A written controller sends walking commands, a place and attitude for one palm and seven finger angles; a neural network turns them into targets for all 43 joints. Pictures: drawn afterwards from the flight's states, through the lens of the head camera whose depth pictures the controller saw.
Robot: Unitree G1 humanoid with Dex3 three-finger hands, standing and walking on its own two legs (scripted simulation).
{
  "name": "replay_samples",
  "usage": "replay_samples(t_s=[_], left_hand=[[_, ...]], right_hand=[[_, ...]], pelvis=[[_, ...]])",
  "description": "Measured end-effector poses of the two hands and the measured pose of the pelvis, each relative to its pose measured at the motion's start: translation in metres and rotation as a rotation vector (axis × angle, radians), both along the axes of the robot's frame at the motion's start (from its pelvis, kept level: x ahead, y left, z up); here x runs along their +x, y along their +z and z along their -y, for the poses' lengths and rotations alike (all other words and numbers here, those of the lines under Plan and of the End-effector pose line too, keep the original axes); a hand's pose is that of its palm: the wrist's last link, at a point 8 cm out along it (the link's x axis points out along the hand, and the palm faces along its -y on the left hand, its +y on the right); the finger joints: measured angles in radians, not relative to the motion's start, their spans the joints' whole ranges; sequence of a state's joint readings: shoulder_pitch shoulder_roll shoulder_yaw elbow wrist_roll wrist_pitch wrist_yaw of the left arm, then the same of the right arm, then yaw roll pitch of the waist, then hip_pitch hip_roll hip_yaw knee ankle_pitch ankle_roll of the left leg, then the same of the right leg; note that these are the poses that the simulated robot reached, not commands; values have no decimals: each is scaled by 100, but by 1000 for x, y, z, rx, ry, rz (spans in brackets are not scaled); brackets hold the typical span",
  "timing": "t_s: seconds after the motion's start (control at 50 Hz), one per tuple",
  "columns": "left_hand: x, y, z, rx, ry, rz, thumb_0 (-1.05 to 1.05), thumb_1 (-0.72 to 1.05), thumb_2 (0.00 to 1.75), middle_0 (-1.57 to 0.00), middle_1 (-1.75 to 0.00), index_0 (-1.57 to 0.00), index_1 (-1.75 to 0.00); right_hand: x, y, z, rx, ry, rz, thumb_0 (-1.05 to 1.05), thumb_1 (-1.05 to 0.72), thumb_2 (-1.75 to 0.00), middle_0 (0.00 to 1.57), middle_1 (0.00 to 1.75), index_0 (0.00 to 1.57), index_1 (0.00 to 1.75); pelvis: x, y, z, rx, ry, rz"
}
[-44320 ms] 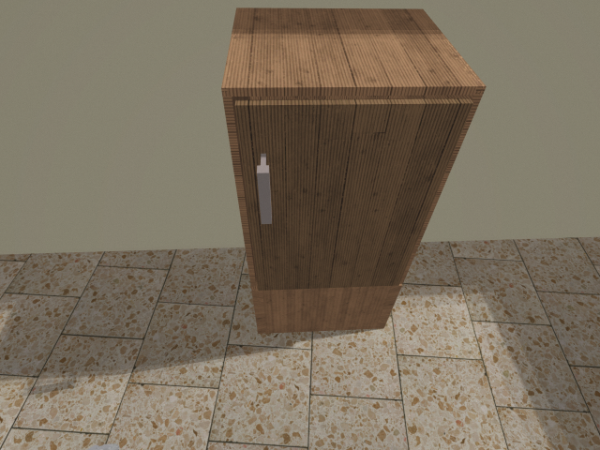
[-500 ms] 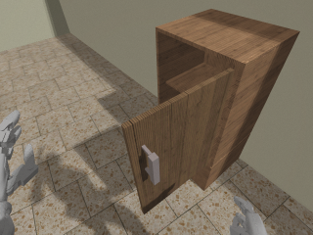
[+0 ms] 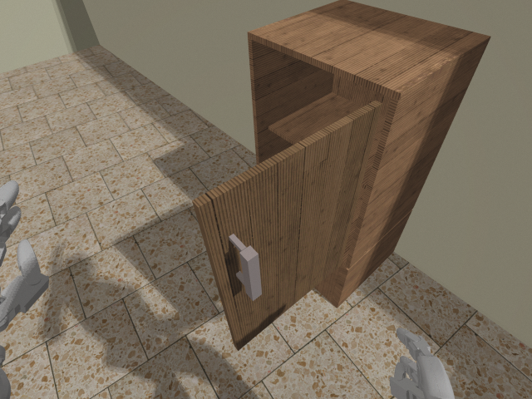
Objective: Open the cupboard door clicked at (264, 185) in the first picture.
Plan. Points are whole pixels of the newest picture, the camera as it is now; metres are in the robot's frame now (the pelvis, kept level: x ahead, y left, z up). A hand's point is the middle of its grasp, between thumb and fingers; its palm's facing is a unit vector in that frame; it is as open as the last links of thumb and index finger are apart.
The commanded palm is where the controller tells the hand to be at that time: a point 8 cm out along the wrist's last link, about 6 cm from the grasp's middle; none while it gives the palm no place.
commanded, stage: step back with the hand held close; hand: left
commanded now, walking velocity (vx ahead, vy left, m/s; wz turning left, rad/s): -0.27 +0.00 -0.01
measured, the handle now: (244, 267) +0.34 +0.08 -0.03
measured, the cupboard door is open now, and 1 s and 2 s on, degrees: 88 88 88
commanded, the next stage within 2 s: stop stepping back and stand still in 1.12 s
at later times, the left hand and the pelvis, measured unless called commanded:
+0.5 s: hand (8, 337) +0.14 +0.28 +0.15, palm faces +0.41 -0.77 -0.50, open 7.4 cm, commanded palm +0.08 +0.32 +0.17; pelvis -0.06 +0.02 -0.01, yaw +0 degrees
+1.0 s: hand out of the picture +0.08 +0.30 +0.16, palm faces +0.46 -0.73 -0.51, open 7.4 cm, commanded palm +0.02 +0.32 +0.17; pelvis -0.11 +0.02 -0.01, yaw +2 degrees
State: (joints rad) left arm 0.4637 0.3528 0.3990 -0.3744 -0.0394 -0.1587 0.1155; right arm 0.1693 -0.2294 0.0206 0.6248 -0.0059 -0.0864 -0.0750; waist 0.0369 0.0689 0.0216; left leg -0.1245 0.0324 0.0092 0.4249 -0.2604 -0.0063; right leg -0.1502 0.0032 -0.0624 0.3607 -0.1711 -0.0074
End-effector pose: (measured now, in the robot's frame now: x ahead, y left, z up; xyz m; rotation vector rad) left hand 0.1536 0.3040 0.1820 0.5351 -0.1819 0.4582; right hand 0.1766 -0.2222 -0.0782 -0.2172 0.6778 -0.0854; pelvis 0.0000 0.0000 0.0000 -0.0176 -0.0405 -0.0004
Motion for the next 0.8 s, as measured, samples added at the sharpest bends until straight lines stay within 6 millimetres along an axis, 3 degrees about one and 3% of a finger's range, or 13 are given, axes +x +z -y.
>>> replay_samples(t_s=[0.2,0.56,0.8], left_hand=[[-11,-12,0,38,-78,-107,1,89,90,-21,-30,-21,-30],[-63,-13,-17,77,-66,13,1,89,90,-22,-30,-21,-30],[-92,-11,-12,68,-53,92,1,89,90,-21,-30,-21,-30]], right_hand=[[-27,-2,12,-45,-93,-55,1,-90,-90,20,30,21,30],[-84,-3,-7,-69,-65,-49,1,-90,-90,20,30,21,30],[-101,-14,-6,-74,-20,-63,1,-90,-90,20,30,21,31]], pelvis=[[-19,-2,-12,13,-12,-43],[-69,-14,-21,5,9,-40],[-93,-21,-17,-3,31,-39]])
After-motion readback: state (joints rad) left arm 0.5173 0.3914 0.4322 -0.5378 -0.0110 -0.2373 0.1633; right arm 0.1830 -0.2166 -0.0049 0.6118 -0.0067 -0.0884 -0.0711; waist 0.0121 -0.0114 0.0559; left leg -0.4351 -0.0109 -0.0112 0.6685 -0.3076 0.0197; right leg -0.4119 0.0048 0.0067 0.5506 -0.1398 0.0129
